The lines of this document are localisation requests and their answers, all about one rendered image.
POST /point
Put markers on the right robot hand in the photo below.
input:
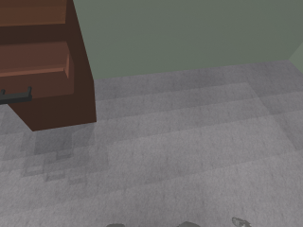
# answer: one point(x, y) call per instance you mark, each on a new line
point(240, 222)

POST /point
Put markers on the handle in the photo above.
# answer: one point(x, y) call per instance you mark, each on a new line
point(16, 97)

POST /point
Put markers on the drawer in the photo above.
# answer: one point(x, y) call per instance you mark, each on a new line
point(47, 68)

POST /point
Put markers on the cabinet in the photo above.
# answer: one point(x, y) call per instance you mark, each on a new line
point(47, 21)

